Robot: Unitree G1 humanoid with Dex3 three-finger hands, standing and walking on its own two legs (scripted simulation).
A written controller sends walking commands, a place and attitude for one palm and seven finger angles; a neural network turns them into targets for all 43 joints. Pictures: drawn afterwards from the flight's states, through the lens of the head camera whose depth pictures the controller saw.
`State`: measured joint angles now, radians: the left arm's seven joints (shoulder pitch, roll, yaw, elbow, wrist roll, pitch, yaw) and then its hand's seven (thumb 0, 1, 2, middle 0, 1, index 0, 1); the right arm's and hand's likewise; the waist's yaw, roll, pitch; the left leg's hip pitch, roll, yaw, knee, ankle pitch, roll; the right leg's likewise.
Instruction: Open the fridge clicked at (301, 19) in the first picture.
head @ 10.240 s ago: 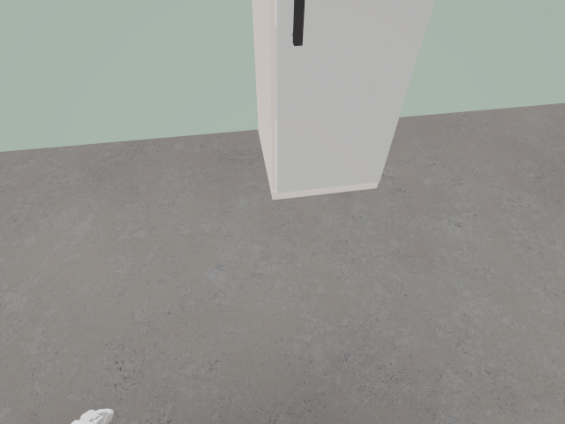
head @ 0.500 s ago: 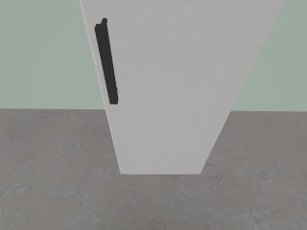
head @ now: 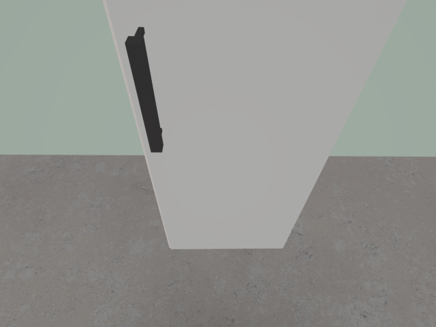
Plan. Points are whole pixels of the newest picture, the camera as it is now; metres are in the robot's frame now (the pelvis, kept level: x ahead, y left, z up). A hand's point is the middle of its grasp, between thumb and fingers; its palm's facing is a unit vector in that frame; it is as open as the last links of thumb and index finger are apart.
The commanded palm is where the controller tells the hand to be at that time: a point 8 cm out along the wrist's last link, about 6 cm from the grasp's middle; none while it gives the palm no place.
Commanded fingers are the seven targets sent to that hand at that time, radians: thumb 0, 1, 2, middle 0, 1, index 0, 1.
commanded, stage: look again from close up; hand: left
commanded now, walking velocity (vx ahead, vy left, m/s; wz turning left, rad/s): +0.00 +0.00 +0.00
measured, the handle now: (149, 96) +0.51 +0.18 +0.15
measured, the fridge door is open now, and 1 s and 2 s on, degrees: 0 0 0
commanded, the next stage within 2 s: raise the hand to about handle height in 1.80 s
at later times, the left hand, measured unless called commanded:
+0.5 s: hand out of the picture +0.04 +0.20 -0.17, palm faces -0.02 -0.97 -0.25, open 7.4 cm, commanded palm none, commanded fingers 0.00 0.90 0.90 -0.20 -0.30 -0.20 -0.30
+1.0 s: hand out of the picture +0.04 +0.21 -0.17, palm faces -0.02 -0.97 -0.25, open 7.4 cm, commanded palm none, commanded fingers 0.00 0.90 0.90 -0.20 -0.30 -0.20 -0.30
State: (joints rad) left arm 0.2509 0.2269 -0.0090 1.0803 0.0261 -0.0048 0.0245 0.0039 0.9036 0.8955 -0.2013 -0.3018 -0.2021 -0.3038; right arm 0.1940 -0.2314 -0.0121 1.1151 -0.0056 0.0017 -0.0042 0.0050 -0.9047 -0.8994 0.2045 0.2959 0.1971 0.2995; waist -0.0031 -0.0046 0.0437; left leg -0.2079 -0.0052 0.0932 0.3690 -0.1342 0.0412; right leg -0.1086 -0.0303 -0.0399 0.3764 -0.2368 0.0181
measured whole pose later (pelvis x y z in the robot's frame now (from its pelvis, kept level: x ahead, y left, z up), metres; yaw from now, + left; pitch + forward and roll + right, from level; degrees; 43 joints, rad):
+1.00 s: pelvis +0.02 +0.00 +0.00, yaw +0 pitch -1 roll +0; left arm 0.24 0.24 -0.01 1.10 0.02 -0.01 0.02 0.00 0.90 0.90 -0.20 -0.30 -0.20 -0.30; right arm 0.18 -0.24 0.00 1.13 -0.01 -0.01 -0.01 0.01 -0.90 -0.90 0.21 0.30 0.20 0.30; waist 0.00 -0.01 0.04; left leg -0.17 -0.01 0.09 0.34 -0.15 0.04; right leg -0.06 -0.04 -0.04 0.32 -0.24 0.02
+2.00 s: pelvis +0.02 -0.01 +0.00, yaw +1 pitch -1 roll +1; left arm 0.39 0.23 0.10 0.48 -0.08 -0.02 0.04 0.02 0.89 0.89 -0.20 -0.31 -0.21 -0.31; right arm 0.27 -0.24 -0.01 0.92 0.03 -0.13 -0.04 0.01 -0.90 -0.90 0.21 0.30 0.20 0.30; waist 0.01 -0.03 0.04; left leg -0.22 -0.03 0.09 0.40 -0.17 0.03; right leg -0.14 -0.05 -0.05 0.47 -0.31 0.00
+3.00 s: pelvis +0.01 -0.02 -0.02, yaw +2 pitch +2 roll -1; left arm 0.20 0.37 0.38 0.03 -0.38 -0.13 -0.39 0.00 -0.19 0.43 -0.28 -1.00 -0.28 -1.00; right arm 0.25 -0.26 0.04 0.62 0.06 -0.27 -0.11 0.01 -0.90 -0.90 0.21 0.30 0.20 0.30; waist 0.04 0.03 -0.05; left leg -0.44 0.03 0.04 0.68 -0.28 0.02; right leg -0.30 0.00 -0.08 0.64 -0.38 -0.01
